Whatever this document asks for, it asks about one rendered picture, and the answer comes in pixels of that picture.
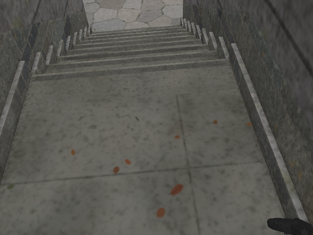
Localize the robot right hand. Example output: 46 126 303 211
267 217 313 235

